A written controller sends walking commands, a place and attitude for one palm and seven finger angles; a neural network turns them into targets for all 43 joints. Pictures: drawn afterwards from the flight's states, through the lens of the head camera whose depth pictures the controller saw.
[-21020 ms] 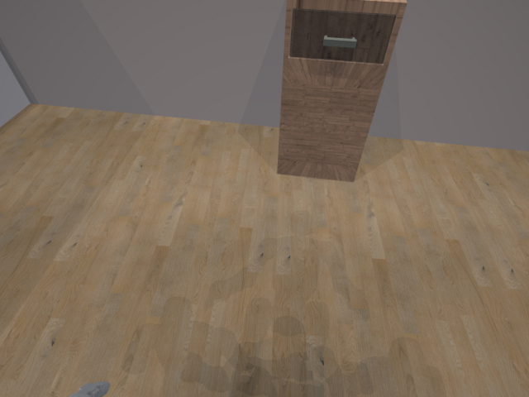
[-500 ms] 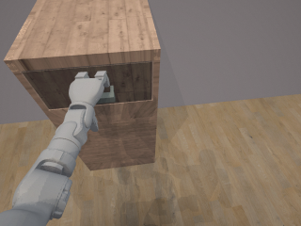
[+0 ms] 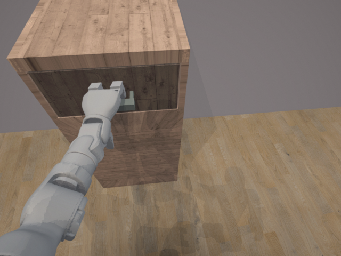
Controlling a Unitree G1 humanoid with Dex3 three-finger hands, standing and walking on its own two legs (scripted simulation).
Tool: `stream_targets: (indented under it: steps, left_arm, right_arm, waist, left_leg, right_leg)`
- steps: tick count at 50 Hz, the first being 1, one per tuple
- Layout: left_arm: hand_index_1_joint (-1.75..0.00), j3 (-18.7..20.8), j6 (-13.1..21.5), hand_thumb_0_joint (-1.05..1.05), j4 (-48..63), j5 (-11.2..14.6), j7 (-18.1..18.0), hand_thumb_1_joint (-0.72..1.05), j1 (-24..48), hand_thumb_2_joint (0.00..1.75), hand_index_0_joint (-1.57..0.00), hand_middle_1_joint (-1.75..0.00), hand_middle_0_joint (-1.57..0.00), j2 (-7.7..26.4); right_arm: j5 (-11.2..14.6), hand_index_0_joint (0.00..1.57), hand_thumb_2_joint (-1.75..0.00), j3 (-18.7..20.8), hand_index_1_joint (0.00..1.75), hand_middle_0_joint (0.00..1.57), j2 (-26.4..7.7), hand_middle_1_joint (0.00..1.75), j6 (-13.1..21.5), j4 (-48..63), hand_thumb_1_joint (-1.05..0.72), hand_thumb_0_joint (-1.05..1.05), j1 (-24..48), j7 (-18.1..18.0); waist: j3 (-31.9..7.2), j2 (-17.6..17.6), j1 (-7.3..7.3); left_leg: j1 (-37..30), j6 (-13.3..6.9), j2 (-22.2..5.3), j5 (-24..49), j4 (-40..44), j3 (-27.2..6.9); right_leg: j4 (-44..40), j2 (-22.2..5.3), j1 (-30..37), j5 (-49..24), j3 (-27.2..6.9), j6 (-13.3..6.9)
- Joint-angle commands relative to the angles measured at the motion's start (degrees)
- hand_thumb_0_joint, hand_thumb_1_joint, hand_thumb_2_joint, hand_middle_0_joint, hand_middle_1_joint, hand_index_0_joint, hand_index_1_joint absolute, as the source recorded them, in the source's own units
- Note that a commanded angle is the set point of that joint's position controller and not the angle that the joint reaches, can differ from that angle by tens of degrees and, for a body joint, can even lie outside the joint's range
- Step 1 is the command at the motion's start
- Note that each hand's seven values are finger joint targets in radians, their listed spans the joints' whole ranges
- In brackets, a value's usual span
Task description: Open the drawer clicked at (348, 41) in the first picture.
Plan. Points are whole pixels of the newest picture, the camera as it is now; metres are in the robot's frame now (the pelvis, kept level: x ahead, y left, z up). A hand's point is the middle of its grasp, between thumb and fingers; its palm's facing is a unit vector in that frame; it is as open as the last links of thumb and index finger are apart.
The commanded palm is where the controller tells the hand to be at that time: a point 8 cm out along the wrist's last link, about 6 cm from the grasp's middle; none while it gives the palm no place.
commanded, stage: lower the fingers behind the handle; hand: left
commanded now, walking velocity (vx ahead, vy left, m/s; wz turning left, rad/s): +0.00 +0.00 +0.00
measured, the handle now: (112, 100) +0.53 +0.16 +0.03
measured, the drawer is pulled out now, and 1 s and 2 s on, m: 0.00 0.00 0.01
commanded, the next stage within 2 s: close the thumb around the handle in 0.84 s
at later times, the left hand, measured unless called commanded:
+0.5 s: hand (110, 119) +0.47 +0.17 +0.00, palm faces -0.05 -0.04 -1.00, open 13.9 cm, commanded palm +0.45 +0.17 +0.06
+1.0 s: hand (110, 119) +0.47 +0.17 +0.00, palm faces -0.04 -0.04 -1.00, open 13.8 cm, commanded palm +0.45 +0.17 +0.06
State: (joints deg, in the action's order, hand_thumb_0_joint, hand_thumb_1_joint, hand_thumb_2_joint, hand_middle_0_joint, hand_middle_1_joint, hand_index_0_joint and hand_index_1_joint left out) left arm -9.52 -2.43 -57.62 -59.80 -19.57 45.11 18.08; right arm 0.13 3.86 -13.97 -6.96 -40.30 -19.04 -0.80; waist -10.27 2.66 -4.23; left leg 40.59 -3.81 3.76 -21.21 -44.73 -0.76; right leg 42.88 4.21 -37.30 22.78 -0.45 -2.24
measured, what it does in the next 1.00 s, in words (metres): stands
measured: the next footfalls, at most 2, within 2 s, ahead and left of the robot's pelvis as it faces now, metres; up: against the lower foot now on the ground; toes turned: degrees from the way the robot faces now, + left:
none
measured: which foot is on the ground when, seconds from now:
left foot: down 0.00-1.00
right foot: down 0.00-1.00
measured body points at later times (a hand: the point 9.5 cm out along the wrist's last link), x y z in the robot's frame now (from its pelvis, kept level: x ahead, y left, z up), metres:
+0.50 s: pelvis +0.00 +0.00 -0.01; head +0.08 +0.00 +0.44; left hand +0.47 +0.17 +0.06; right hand +0.01 -0.27 -0.13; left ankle -0.01 +0.07 -0.71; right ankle -0.03 -0.10 -0.71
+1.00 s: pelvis +0.00 +0.00 -0.01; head +0.08 +0.00 +0.44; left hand +0.47 +0.17 +0.06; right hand +0.03 -0.26 -0.14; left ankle -0.01 +0.07 -0.71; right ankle -0.03 -0.10 -0.71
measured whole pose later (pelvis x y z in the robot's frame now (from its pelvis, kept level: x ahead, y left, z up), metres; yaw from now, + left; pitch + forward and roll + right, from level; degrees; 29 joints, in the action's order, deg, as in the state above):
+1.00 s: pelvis +0.00 +0.00 -0.01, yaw -2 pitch +20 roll -2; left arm -6.9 -7.2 -62.1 -61.1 -23.2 45.1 18.6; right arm 0.2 2.6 -12.9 -7.2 -39.3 -19.6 -0.8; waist -11.2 3.0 -6.4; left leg 44.2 -4.1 2.7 -22.8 -47.2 0.4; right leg 44.6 5.2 -41.0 23.4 -1.5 -2.0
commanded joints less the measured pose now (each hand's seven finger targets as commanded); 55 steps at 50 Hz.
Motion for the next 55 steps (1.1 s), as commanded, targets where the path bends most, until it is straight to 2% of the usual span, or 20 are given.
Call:
stream_targets:
  steps: [1,5,9,15,17,19,21,22,25,26,30,32,33,40,42,43,44,47,52,55]
  left_arm:
    - [-1.20,4.3,-3.5,0.00,6.2,-2.3,-6.6,-0.50,25.4,0.30,-0.30,-1.20,-0.30,9.4]
    - [-1.20,5.9,-7.1,0.00,6.8,-2.3,-8.2,-0.50,28.8,0.30,-0.30,-1.20,-0.30,11.9]
    - [-1.20,5.3,-7.4,0.00,7.4,-1.5,-7.2,-0.50,32.3,0.30,-0.30,-1.20,-0.30,12.1]
    - [-1.20,4.9,-6.6,0.00,2.0,-1.3,-4.9,-0.50,23.3,0.30,-0.30,-1.20,-0.30,11.7]
    - [-1.20,3.6,-6.4,0.00,1.0,-1.2,-4.4,-0.50,23.0,0.30,-0.30,-1.20,-0.30,10.1]
    - [-1.20,5.6,-5.3,0.00,1.3,-1.3,-4.3,-0.50,22.5,0.30,-0.30,-1.20,-0.30,12.5]
    - [-1.20,4.9,-3.9,0.00,3.6,-1.1,-4.5,-0.50,23.1,0.30,-0.30,-1.20,-0.30,11.2]
    - [-1.20,6.0,-3.8,0.00,2.4,-1.3,-4.8,-0.50,21.1,0.30,-0.30,-1.20,-0.30,12.3]
    - [-1.20,4.7,-3.9,0.00,2.9,-1.3,-5.1,-0.50,21.5,0.30,-0.30,-1.20,-0.30,10.7]
    - [-1.20,6.3,-4.0,0.00,3.4,-1.3,-5.5,-0.50,20.8,0.30,-0.30,-1.20,-0.30,12.4]
    - [-1.20,6.6,-4.9,0.00,3.7,-1.3,-6.0,-0.50,22.6,0.30,-0.30,-1.20,-0.30,13.7]
    - [-1.20,6.0,-5.4,0.00,3.4,-1.4,-6.1,-0.50,20.8,0.30,-0.30,-1.20,-0.30,12.1]
    - [-1.20,5.2,-5.7,0.00,3.6,-1.3,-6.1,-0.50,21.8,0.30,-0.30,-1.20,-0.30,11.4]
    - [-1.20,5.4,-6.0,0.00,3.5,-1.3,-5.6,-0.50,22.7,0.30,-0.30,-1.20,-0.30,11.9]
    - [-1.20,3.8,-6.2,0.00,2.8,-0.9,-5.4,-0.50,21.9,0.30,-0.30,-1.20,-0.30,9.6]
    - [-1.20,5.6,-6.0,0.00,3.0,-1.0,-5.5,-0.50,22.0,0.30,-0.30,-1.20,-0.30,11.8]
    - [-1.20,6.0,-5.9,0.00,3.0,-1.1,-5.4,-0.50,22.1,0.30,-0.30,-1.20,-0.30,12.6]
    - [-1.20,5.3,-5.6,0.00,4.1,-1.2,-5.6,-0.50,21.4,0.30,-0.30,-1.20,-0.30,11.3]
    - [-1.23,4.6,-5.2,0.00,4.2,-0.9,-5.6,-0.22,20.6,0.42,-0.32,-1.23,-0.32,9.7]
    - [-1.25,6.7,-5.3,0.00,3.8,-1.1,-5.7,-0.05,20.4,0.49,-0.33,-1.25,-0.33,13.1]
  right_arm:
    - [-0.1,0.20,-0.90,2.2,0.30,0.20,-7.8,0.30,0.7,4.2,-0.90,0.00,-4.7,0.5]
    - [-0.2,0.20,-0.90,2.1,0.30,0.20,-8.1,0.30,0.4,4.4,-0.90,0.00,-4.7,0.4]
    - [-0.3,0.20,-0.90,2.0,0.30,0.20,-8.1,0.30,0.7,4.0,-0.90,0.00,-4.9,-0.4]
    - [0.0,0.20,-0.90,1.5,0.30,0.20,-8.0,0.30,1.0,4.1,-0.90,0.00,-5.9,-1.0]
    - [0.1,0.20,-0.90,1.4,0.30,0.20,-8.0,0.30,1.0,4.2,-0.90,0.00,-5.9,-1.0]
    - [0.0,0.20,-0.90,1.4,0.30,0.20,-8.2,0.30,1.2,4.3,-0.90,0.00,-6.2,-1.1]
    - [-0.1,0.20,-0.90,1.7,0.30,0.20,-8.0,0.30,1.5,4.5,-0.90,0.00,-6.6,-1.1]
    - [-0.1,0.20,-0.90,1.7,0.30,0.20,-8.0,0.30,1.5,4.3,-0.90,0.00,-6.8,-1.0]
    - [-0.1,0.20,-0.90,2.0,0.30,0.20,-8.1,0.30,1.6,4.3,-0.90,0.00,-7.1,-0.6]
    - [0.0,0.20,-0.90,2.0,0.30,0.20,-8.1,0.30,1.5,4.2,-0.90,0.00,-7.2,-0.5]
    - [0.1,0.20,-0.90,1.9,0.30,0.20,-8.3,0.30,1.2,4.3,-0.90,0.00,-7.1,-0.6]
    - [0.1,0.20,-0.90,2.0,0.30,0.20,-8.1,0.30,1.1,4.4,-0.90,0.00,-6.8,-0.3]
    - [0.0,0.20,-0.90,2.0,0.30,0.20,-8.2,0.30,1.0,4.3,-0.90,0.00,-6.8,-0.3]
    - [0.1,0.20,-0.90,1.9,0.30,0.20,-8.2,0.30,0.8,4.7,-0.90,0.00,-6.6,-0.5]
    - [0.1,0.20,-0.90,1.8,0.30,0.20,-8.1,0.30,0.7,4.8,-0.90,0.00,-6.3,-0.4]
    - [0.1,0.20,-0.90,1.8,0.30,0.20,-8.2,0.30,0.8,4.7,-0.90,0.00,-6.5,-0.5]
    - [0.0,0.20,-0.90,1.7,0.30,0.20,-8.3,0.30,0.7,4.8,-0.90,0.00,-6.3,-0.6]
    - [0.0,0.20,-0.90,1.8,0.30,0.20,-8.0,0.30,0.8,5.0,-0.90,0.00,-6.2,-0.7]
    - [-0.1,0.20,-0.90,1.9,0.30,0.20,-8.0,0.30,0.8,4.9,-0.90,0.00,-6.2,-0.4]
    - [0.0,0.20,-0.90,1.7,0.30,0.20,-8.2,0.30,0.6,4.9,-0.90,0.00,-6.5,-0.6]
  waist:
    - [-19.3,-1.2,-1.96]
    - [-24.2,-0.5,-2.27]
    - [-25.3,-0.8,-3.92]
    - [-21.3,-1.4,-2.78]
    - [-17.9,-2.4,-3.55]
    - [-18.2,-2.3,-2.80]
    - [-19.8,-1.2,-3.07]
    - [-20.3,-1.1,-2.53]
    - [-20.3,-0.7,-2.98]
    - [-21.3,-0.7,-2.28]
    - [-21.2,-1.0,-2.72]
    - [-21.4,0.2,-2.13]
    - [-21.4,-0.3,-2.69]
    - [-21.5,0.0,-2.95]
    - [-20.0,-0.5,-3.19]
    - [-20.4,-1.7,-2.89]
    - [-20.7,-0.5,-2.59]
    - [-21.7,-0.4,-2.51]
    - [-21.0,-1.1,-2.59]
    - [-20.9,-1.6,-2.06]
  left_leg:
    - [-16.0,2.0,-2.6,24.4,1.6,-1.4]
    - [-16.8,1.8,-2.5,24.6,1.3,-0.8]
    - [-17.3,1.2,-2.6,23.7,1.0,-0.6]
    - [-14.0,1.0,-2.3,23.5,1.3,0.1]
    - [-12.1,0.9,-2.4,20.9,1.5,0.2]
    - [-11.0,0.9,-2.3,20.9,1.5,0.1]
    - [-12.4,0.8,-2.5,21.8,0.9,0.2]
    - [-12.2,0.9,-2.5,22.4,0.5,0.3]
    - [-12.8,1.1,-2.6,23.3,0.2,0.1]
    - [-12.9,1.1,-2.6,23.6,0.1,0.2]
    - [-11.8,1.1,-2.5,23.0,0.3,0.2]
    - [-13.5,1.3,-2.6,24.5,0.2,0.2]
    - [-13.9,1.3,-2.7,24.7,0.2,0.1]
    - [-14.7,1.3,-2.8,25.2,0.3,-0.2]
    - [-14.5,1.3,-2.8,24.3,0.5,-0.1]
    - [-13.9,1.1,-2.8,23.8,0.4,-0.1]
    - [-13.8,1.3,-2.7,24.2,0.5,-0.2]
    - [-14.9,1.3,-2.8,25.1,0.4,-0.2]
    - [-15.0,1.3,-3.0,25.3,0.3,-0.2]
    - [-13.4,1.2,-2.7,24.8,0.5,0.0]
  right_leg:
    - [-2.6,0.1,1.3,-19.4,0.7,-0.7]
    - [-2.4,0.1,4.0,-21.0,0.3,-0.4]
    - [-3.1,0.0,4.9,-21.8,-0.2,0.1]
    - [-3.4,0.0,5.9,-23.6,-0.4,0.2]
    - [-4.0,-0.1,4.5,-21.9,-0.5,0.2]
    - [-3.6,-0.2,5.5,-22.1,-0.7,0.0]
    - [-3.0,-0.2,4.6,-22.5,-0.7,0.0]
    - [-2.7,-0.2,4.8,-22.9,-0.7,0.0]
    - [-2.5,0.0,3.6,-22.8,-0.5,0.0]
    - [-2.2,0.0,4.3,-23.3,-0.5,0.0]
    - [-2.2,-0.1,5.2,-23.9,-0.6,0.1]
    - [-2.2,0.1,4.3,-23.6,-0.2,-0.1]
    - [-2.2,0.1,3.9,-23.6,-0.2,0.0]
    - [-2.3,0.1,3.6,-23.5,-0.2,0.0]
    - [-2.7,0.2,2.8,-22.4,0.1,0.0]
    - [-2.7,0.1,3.6,-22.4,-0.1,0.1]
    - [-2.6,0.1,3.9,-22.7,-0.2,-0.1]
    - [-2.3,0.1,3.8,-23.1,-0.1,0.0]
    - [-2.5,0.2,3.5,-23.1,0.0,0.0]
    - [-2.4,0.1,5.2,-24.0,-0.3,0.0]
